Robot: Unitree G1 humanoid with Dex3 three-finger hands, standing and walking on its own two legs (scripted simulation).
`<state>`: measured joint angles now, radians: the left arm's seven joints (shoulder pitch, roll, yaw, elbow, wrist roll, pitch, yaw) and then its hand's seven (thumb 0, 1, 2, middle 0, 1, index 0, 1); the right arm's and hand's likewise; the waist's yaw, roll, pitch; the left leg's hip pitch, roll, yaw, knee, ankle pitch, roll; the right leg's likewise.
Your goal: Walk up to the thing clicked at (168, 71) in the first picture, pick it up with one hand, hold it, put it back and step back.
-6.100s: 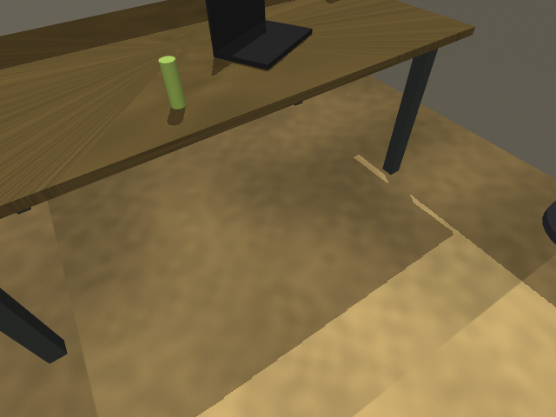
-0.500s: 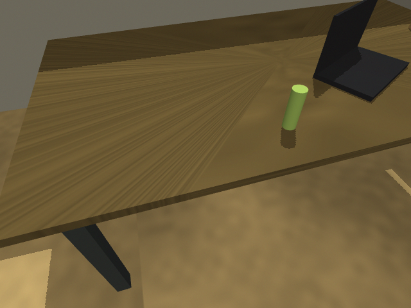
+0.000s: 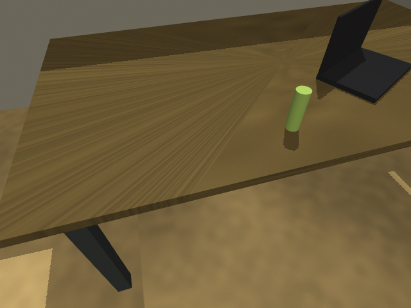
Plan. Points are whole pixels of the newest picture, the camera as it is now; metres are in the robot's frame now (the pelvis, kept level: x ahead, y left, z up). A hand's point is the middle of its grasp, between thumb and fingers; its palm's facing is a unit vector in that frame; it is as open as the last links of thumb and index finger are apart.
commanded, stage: stand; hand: right
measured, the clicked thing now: (297, 109) +0.63 -0.27 +0.02
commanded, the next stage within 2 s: walk up in 0.36 s
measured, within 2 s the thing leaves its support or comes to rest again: neither
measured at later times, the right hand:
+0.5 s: hand out of the picture +0.05 -0.29 -0.15, palm faces +0.01 +0.90 -0.44, open 7.3 cm
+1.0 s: hand out of the picture +0.19 -0.44 -0.16, palm faces -0.16 +0.87 -0.47, open 7.4 cm
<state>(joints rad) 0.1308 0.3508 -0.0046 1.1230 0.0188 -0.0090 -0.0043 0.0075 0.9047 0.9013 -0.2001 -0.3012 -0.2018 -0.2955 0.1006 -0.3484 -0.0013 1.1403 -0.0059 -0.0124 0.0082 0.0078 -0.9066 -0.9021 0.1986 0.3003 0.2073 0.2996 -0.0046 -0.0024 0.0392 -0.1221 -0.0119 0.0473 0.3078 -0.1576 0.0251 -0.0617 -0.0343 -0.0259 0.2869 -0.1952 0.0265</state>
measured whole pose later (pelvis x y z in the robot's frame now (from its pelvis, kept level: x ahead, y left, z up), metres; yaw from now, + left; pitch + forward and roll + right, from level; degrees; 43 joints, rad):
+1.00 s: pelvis +0.09 -0.16 -0.03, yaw +8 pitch -2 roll -1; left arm 0.27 0.37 0.06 0.85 0.03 0.02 -0.05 0.01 0.90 0.90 -0.20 -0.30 -0.20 -0.30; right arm 0.29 -0.42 -0.05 0.90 -0.01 -0.05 -0.02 0.01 -0.91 -0.90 0.20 0.30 0.21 0.30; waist 0.04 -0.03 0.09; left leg -0.41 0.00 0.04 0.77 -0.40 0.04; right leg -0.23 -0.03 -0.08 0.65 -0.39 -0.01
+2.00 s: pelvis +0.09 -0.18 -0.01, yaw +16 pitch -3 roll -1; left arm 0.07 0.37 0.01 1.04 0.00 0.00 -0.01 0.01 0.90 0.90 -0.20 -0.30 -0.20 -0.30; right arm 0.08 -0.35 -0.01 1.07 0.01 0.01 0.02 0.01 -0.91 -0.90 0.20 0.30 0.21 0.30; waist 0.00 -0.01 0.10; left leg -0.26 0.00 -0.05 0.54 -0.24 -0.01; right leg -0.21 -0.05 -0.03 0.51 -0.26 0.03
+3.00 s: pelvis +0.10 -0.19 +0.00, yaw +18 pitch -2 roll +0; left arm 0.08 0.36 0.03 1.13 0.01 0.00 -0.02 0.01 0.90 0.90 -0.20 -0.30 -0.20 -0.30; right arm 0.08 -0.35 -0.01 1.13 -0.01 0.00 0.02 0.01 -0.91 -0.90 0.20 0.30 0.21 0.30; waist 0.00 0.01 0.05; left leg -0.20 0.00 -0.08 0.38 -0.15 -0.02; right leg -0.15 -0.04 -0.06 0.37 -0.19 0.02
